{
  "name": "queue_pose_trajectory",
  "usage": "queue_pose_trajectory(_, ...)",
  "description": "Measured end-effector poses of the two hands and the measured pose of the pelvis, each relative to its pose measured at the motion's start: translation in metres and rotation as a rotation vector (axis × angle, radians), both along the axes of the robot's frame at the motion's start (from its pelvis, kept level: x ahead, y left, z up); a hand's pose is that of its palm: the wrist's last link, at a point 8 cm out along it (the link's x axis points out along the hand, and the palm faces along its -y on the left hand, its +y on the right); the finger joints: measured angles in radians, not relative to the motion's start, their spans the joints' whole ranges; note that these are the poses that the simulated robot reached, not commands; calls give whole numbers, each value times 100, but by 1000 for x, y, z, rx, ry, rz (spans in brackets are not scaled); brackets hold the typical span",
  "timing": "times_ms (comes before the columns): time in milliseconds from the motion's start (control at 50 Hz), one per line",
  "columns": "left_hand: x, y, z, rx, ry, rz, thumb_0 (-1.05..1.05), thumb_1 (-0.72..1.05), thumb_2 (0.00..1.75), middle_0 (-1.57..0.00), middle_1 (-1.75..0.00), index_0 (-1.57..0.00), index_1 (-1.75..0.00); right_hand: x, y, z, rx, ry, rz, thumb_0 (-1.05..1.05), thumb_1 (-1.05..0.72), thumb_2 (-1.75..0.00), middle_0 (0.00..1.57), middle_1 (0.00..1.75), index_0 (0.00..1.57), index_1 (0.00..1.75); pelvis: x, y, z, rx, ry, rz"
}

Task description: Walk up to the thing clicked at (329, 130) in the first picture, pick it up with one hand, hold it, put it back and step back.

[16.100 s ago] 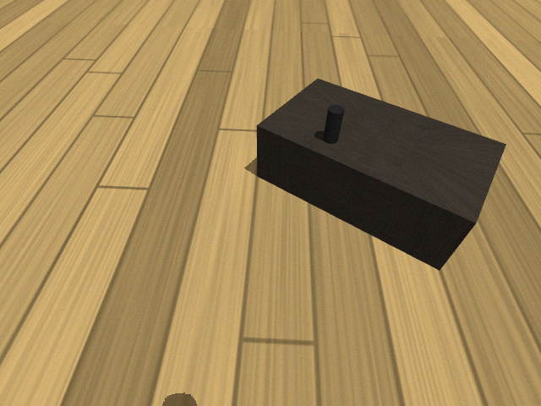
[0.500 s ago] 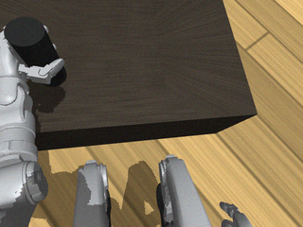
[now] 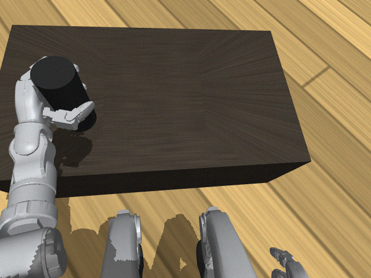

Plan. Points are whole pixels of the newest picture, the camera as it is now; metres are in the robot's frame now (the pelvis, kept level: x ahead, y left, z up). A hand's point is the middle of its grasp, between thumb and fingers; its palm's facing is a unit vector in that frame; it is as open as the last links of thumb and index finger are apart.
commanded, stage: lift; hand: left
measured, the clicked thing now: (69, 99) +0.47 +0.21 +0.03
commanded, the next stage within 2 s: hold in 1.34 s
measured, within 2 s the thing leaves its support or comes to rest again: neither
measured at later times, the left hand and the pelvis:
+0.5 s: hand (43, 98) +0.40 +0.20 +0.14, palm faces +0.11 -0.99 +0.00, open 9.4 cm; pelvis +0.02 +0.00 +0.10, yaw +2 degrees
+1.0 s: hand (32, 87) +0.39 +0.18 +0.19, palm faces +0.09 -1.00 +0.01, open 9.4 cm; pelvis +0.04 +0.00 +0.14, yaw +2 degrees
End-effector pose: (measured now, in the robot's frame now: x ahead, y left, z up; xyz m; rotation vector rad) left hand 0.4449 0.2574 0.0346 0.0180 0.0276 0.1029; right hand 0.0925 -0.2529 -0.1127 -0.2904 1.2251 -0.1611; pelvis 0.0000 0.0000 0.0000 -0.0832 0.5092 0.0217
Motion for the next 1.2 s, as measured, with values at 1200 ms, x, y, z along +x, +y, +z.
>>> queue_pose_trajectory(1200,-89,-23,161,-30,-26,-3,-1,-31,110,-75,-101,-76,-100,79,13,160,50,-252,43,1,-91,-89,20,30,20,29,42,0,147,56,-321,27)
